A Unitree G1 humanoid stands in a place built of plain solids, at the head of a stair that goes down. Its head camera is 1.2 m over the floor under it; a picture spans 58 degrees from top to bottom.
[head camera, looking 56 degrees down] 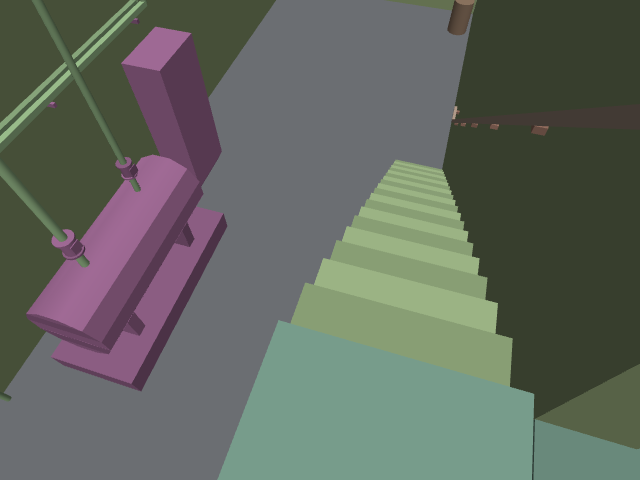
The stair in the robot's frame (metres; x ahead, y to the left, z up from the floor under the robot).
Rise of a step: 0.19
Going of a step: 0.23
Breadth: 0.74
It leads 17 degrees to the right of straight ahead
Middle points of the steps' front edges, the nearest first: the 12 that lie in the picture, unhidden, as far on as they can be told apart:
0.42 -0.23 0.00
0.65 -0.30 -0.20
0.87 -0.37 -0.39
1.10 -0.43 -0.58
1.32 -0.50 -0.78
1.55 -0.57 -0.97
1.77 -0.64 -1.16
2.00 -0.71 -1.36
2.22 -0.78 -1.55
2.44 -0.84 -1.74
2.67 -0.91 -1.94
2.89 -0.98 -2.13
